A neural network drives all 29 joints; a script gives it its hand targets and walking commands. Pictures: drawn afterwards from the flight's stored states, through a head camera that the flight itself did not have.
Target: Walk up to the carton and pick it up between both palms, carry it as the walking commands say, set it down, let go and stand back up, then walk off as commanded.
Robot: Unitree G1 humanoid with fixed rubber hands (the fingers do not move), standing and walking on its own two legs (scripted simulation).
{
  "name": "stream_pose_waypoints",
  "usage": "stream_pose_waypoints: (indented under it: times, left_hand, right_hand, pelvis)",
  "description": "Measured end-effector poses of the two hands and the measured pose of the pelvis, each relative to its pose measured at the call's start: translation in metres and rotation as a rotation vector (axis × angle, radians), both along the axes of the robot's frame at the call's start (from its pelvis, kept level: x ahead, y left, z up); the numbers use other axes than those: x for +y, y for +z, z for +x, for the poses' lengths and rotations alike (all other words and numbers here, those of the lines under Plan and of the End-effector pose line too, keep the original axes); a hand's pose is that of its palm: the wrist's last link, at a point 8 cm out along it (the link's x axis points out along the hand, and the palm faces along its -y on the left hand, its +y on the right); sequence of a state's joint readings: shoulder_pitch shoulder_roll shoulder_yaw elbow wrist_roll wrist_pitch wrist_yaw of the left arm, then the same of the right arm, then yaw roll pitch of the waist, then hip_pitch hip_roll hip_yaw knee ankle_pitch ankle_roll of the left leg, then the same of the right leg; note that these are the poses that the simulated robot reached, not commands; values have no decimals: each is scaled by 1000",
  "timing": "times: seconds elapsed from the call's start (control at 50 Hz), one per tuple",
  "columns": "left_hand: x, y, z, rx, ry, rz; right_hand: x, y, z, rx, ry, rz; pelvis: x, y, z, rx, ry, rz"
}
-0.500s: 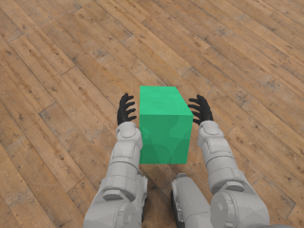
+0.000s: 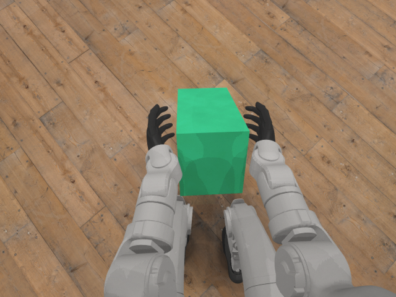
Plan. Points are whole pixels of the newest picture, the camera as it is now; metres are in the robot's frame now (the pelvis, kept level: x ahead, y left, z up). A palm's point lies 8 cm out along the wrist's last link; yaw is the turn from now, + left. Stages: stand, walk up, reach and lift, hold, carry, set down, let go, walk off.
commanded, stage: set down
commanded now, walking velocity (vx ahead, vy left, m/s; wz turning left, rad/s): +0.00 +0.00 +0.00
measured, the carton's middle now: (206, 134) +0.45 +0.00 -0.19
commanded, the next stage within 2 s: none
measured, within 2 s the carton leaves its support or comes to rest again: neither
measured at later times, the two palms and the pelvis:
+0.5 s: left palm (164, 147) +0.41 +0.11 -0.17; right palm (250, 139) +0.42 -0.11 -0.17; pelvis -0.02 +0.00 -0.08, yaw -1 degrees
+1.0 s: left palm (165, 150) +0.43 +0.12 -0.27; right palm (238, 142) +0.45 -0.10 -0.28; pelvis -0.07 +0.01 -0.16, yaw -1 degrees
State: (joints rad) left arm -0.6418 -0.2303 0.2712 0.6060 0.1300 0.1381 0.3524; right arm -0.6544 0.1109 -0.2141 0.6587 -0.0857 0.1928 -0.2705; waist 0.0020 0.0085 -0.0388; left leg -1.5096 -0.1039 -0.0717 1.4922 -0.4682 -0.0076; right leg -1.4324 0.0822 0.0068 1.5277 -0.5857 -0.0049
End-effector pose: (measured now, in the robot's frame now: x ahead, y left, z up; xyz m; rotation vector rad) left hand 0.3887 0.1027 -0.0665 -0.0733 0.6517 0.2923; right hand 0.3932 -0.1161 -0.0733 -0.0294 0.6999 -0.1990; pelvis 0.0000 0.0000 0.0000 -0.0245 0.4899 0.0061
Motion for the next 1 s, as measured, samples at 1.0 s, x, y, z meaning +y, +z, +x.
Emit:
stream_pose_waypoints:
  times: [1.0]
  left_hand:
    - [14, -204, 39, 79, 69, 32]
  right_hand:
    - [17, -203, 55, 46, 74, -30]
  pelvis:
    - [11, -162, -66, -155, 0, -46]
